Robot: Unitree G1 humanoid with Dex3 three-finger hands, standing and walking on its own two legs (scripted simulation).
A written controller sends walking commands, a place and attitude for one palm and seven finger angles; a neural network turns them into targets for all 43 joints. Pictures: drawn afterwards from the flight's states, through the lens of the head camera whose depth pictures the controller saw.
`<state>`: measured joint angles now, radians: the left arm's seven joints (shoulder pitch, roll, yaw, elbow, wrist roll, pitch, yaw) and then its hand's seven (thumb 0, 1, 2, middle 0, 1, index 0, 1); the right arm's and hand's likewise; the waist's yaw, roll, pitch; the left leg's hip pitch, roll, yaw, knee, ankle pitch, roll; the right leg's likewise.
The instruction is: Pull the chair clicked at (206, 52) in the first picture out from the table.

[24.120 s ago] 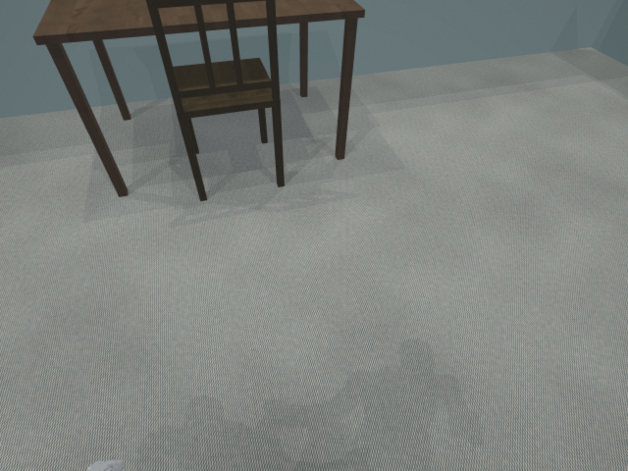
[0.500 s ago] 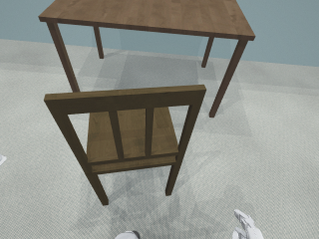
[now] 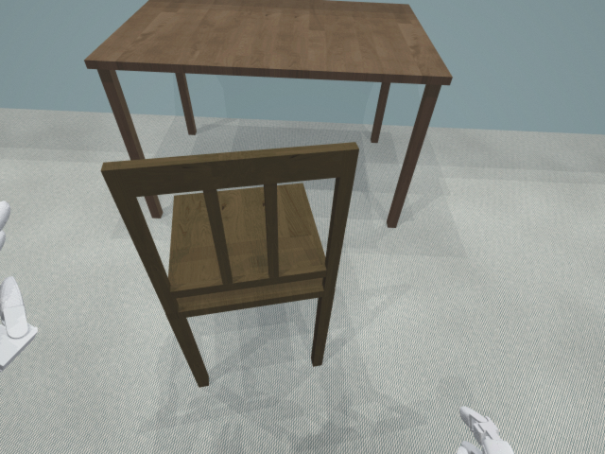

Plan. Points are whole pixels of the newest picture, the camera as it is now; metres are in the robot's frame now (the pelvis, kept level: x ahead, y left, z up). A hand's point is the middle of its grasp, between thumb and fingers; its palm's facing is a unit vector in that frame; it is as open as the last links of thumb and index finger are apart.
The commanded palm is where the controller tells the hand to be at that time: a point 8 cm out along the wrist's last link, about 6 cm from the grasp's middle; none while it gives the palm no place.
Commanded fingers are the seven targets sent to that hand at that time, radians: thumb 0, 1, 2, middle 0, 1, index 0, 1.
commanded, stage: stop stepping back and stand still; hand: left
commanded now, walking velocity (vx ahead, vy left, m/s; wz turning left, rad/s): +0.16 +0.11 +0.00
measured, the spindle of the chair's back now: (219, 239) +0.52 +0.19 -0.08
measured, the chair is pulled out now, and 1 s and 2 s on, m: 0.59 0.59 0.59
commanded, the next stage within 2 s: let the arm hang, fingers relaxed in 0.30 s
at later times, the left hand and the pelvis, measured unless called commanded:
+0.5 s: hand (74, 386) +0.18 +0.28 +0.04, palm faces +0.28 -0.83 -0.48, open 7.4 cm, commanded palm none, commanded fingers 0.00 0.90 0.90 -0.20 -0.30 -0.20 -0.30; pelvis -0.02 +0.01 +0.00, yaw +2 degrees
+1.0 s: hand out of the picture -0.09 +0.17 -0.16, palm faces +0.07 -0.97 -0.22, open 7.3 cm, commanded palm none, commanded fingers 0.00 0.90 0.90 -0.20 -0.30 -0.20 -0.30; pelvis -0.02 -0.01 +0.00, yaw +3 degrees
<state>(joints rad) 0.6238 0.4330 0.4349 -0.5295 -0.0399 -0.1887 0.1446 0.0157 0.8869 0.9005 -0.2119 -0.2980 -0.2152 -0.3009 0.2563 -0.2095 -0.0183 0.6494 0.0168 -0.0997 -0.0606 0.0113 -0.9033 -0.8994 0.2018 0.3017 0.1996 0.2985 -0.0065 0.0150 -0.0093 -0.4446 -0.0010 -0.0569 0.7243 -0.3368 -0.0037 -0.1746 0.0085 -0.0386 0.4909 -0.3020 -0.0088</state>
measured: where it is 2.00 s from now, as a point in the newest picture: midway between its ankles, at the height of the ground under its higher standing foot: outside the picture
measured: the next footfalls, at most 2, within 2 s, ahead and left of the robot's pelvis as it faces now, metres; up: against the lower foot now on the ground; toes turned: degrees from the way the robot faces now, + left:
left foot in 0.10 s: +0.06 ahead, +0.11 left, +0.00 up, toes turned +1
